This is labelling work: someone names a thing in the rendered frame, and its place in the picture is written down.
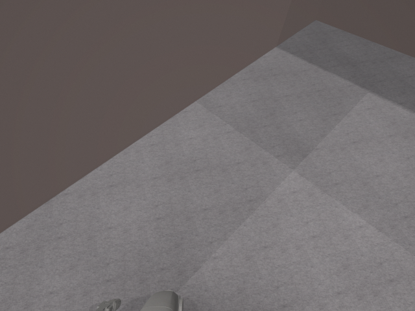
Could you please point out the left robot thigh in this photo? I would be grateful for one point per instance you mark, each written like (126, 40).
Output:
(164, 301)

